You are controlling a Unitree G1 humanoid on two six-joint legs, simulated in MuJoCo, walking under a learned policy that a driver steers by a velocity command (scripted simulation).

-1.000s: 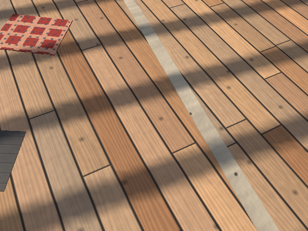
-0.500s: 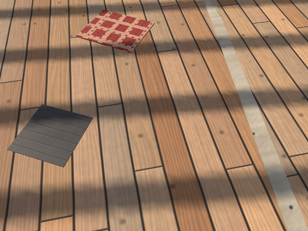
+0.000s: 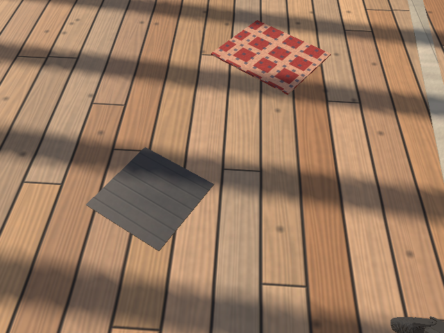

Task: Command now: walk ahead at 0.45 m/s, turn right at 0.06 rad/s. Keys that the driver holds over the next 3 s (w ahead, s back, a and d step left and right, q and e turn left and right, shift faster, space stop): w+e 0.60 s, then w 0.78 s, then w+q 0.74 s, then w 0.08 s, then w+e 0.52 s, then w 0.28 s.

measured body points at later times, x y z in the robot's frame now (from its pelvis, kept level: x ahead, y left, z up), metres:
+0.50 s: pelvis +0.27 -0.02 -0.02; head +0.31 -0.04 +0.43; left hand +0.53 +0.16 -0.10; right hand +0.23 -0.31 -0.14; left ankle +0.07 +0.11 -0.68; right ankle +0.37 -0.11 -0.73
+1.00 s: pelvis +0.57 -0.06 +0.00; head +0.60 -0.07 +0.45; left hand +0.72 +0.19 -0.12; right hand +0.66 -0.37 -0.08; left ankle +0.71 +0.00 -0.73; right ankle +0.38 -0.11 -0.70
